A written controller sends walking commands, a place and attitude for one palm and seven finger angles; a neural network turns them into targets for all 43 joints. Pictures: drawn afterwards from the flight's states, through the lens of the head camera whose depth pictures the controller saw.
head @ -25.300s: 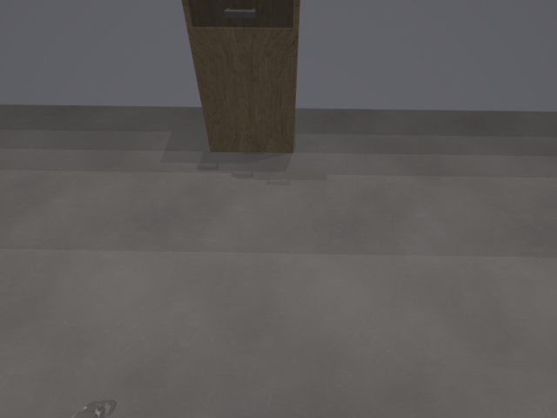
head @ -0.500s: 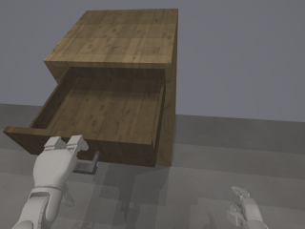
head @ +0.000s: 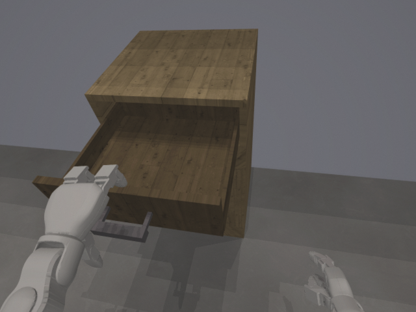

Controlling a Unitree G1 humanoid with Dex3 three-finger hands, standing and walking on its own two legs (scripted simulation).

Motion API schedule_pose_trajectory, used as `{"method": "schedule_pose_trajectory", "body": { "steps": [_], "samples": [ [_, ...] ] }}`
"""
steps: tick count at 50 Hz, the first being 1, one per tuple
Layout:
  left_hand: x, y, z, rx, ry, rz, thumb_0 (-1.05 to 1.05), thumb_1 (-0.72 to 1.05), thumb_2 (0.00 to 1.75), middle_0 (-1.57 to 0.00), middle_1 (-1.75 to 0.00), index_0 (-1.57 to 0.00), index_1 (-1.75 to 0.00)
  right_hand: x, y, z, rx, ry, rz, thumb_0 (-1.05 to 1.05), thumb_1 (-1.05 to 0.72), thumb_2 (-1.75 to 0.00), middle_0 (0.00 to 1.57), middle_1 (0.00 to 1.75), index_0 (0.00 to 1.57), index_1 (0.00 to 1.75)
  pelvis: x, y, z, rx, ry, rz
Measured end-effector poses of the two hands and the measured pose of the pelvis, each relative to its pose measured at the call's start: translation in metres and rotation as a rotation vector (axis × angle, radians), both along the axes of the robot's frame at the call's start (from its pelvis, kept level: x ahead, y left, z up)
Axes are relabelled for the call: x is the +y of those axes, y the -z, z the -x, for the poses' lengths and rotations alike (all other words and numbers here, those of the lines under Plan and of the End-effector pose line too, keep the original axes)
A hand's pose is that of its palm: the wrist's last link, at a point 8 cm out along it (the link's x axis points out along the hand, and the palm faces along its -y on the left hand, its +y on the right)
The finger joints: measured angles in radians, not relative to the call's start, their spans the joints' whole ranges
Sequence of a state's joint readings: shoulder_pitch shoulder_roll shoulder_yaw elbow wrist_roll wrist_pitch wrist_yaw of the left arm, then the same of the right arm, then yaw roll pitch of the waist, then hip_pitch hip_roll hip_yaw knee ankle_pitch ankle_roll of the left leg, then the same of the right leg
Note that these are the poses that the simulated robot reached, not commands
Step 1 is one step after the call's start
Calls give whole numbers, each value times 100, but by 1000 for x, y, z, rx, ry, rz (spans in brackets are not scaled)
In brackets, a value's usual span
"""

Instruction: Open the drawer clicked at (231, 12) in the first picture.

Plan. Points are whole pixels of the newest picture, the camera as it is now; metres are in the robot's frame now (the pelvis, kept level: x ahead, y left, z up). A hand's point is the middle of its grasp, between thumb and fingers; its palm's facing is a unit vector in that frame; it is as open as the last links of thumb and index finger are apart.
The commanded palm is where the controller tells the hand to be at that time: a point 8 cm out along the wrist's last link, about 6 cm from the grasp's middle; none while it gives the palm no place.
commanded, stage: lift the hand off the handle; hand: left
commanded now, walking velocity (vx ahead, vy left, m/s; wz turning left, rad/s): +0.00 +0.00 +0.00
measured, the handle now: (123, 222) +0.28 +0.25 -0.02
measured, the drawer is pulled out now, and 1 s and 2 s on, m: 0.30 0.30 0.30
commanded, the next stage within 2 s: draw the hand back to the body in 0.34 s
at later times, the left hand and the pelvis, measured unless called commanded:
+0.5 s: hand (93, 207) +0.23 +0.23 +0.13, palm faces +0.06 -0.07 -1.00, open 13.8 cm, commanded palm +0.20 +0.24 +0.18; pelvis -0.01 +0.00 +0.01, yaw +0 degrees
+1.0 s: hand (73, 221) +0.21 +0.25 +0.13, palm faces +0.06 -0.05 -1.00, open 13.8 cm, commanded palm +0.17 +0.26 +0.18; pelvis -0.01 +0.00 +0.00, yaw +0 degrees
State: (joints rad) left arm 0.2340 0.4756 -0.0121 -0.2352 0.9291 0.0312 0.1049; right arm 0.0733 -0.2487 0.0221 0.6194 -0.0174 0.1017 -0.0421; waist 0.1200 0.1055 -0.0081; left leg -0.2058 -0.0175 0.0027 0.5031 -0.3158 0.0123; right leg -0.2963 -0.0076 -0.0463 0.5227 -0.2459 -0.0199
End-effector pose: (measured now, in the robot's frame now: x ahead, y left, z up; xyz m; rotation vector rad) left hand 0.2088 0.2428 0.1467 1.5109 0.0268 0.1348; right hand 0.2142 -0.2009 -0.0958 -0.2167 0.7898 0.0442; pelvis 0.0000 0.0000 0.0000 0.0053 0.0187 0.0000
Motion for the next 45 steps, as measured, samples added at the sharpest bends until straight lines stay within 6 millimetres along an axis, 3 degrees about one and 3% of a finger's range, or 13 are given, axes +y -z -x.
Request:
{"method": "schedule_pose_trajectory", "body": {
  "steps": [16, 26, 36, 45],
  "samples": [
    [-1, -41, -2, -34, 37, 0, 0, -49, 30, -32, -120, -32, -120, 3, -8, 5, -4, -11, -20, 1, -91, -90, 20, 30, 20, 30, 4, -6, 6, -37, 0, 1],
    [-7, -31, 0, 11, 60, 11, 0, -49, 30, -31, -120, -32, -120, 2, -8, 11, -2, -17, -26, 1, -91, -90, 20, 30, 20, 30, 1, -7, 12, -39, 4, -2],
    [10, -33, 11, 13, 4, 2, 0, -49, 30, -32, -120, -32, -120, -7, -4, 17, 9, -3, -14, 1, -91, -90, 20, 30, 20, 30, -3, -6, 13, -37, 1, -2],
    [8, -28, 21, 26, 24, 4, 0, -49, 30, -32, -120, -32, -120, -14, -6, 15, -8, 4, 16, 1, -91, -90, 20, 30, 20, 30, -3, -5, 12, -31, -2, 0]
  ]
}}
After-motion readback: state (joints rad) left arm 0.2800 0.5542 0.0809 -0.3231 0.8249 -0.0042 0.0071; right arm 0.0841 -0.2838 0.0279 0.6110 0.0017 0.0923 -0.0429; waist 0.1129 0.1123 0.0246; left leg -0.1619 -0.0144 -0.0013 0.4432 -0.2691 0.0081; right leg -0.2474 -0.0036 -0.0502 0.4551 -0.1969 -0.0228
